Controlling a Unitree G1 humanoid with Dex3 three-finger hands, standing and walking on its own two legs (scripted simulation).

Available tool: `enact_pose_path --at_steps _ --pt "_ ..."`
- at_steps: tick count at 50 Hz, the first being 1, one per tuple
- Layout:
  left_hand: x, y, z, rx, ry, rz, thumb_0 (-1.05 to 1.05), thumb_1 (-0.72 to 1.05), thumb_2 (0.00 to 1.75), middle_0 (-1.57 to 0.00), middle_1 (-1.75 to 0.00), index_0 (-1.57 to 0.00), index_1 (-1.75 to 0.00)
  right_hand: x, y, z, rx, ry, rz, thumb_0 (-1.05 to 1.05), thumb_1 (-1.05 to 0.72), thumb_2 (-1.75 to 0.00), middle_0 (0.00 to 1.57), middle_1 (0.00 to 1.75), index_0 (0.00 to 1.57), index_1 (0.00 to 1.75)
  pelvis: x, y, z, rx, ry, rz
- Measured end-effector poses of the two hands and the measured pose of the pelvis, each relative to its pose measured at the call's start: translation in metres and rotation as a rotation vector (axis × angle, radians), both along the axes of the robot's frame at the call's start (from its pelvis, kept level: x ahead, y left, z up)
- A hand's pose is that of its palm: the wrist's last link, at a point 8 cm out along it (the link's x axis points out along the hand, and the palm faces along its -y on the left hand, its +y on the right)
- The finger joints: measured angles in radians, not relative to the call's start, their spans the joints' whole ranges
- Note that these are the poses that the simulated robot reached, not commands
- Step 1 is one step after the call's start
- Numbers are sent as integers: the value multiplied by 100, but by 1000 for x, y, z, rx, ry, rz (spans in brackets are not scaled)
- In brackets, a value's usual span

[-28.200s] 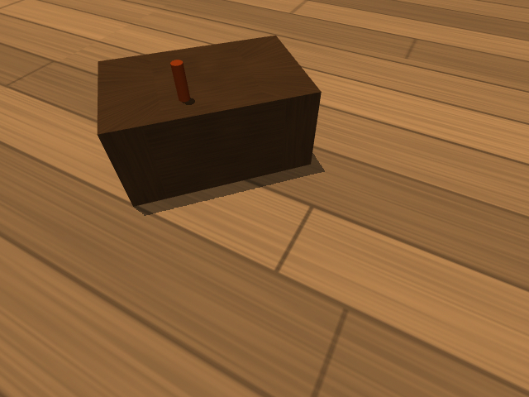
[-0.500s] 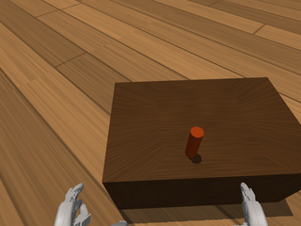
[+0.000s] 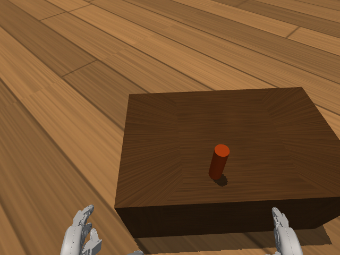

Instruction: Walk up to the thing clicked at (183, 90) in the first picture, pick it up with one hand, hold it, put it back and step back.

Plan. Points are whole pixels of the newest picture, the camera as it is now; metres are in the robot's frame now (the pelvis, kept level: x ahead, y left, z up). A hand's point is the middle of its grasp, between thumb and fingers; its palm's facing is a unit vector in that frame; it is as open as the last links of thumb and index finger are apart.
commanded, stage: home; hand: right
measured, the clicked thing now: (218, 163) +0.46 -0.15 -0.19
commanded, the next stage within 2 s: stand in 0.68 s
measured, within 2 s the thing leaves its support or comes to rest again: neither
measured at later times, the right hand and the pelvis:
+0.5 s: hand (258, 248) +0.17 -0.18 -0.06, palm faces +0.11 +0.96 -0.27, open 17.4 cm; pelvis +0.00 +0.00 +0.00, yaw +0 degrees
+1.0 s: hand out of the picture +0.13 -0.23 -0.11, palm faces -0.02 +0.94 -0.34, open 14.9 cm; pelvis +0.00 +0.00 +0.01, yaw +0 degrees
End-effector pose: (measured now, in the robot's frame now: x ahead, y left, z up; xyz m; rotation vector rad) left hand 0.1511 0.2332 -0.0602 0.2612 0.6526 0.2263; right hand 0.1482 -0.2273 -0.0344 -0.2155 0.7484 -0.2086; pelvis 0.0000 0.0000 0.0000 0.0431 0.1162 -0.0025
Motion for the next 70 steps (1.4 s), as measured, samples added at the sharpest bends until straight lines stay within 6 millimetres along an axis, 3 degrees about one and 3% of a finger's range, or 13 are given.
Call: enact_pose_path --at_steps 40,43,48,55,63,70 --pt "-3 2 -1 12 0 10 1 90 90 -21 -30 -21 -30 -2 0 0 -5 2 -4 0 52 -7 6 6 6 6 -1 0 -2 -1 5 -1" --pt "-5 6 -11 56 113 -99 1 90 90 -21 -30 -21 -30 -1 -8 -14 -49 8 81 0 50 -9 8 8 8 8 -4 0 1 -15 -38 -2" --pt "-23 30 -21 56 280 -103 1 90 90 -21 -30 -21 -30 -20 -37 -39 -66 135 97 0 32 -26 14 18 15 18 -5 0 5 -30 -81 -1" --pt "-62 60 -22 71 430 -14 0 90 90 -21 -30 -21 -30 -62 -63 -52 -76 314 23 0 -12 -64 19 27 19 27 0 -1 16 -37 -111 -3" --pt "-92 65 -22 30 552 40 0 91 90 -21 -30 -21 -30 -95 -62 -49 -66 455 -22 1 -65 -85 20 29 20 29 4 2 32 -45 -140 -7" --pt "-99 60 -23 -14 595 41 0 91 90 -21 -30 -21 -30 -103 -52 -42 -55 498 -37 1 -84 -89 20 30 21 30 4 8 43 -50 -162 -10"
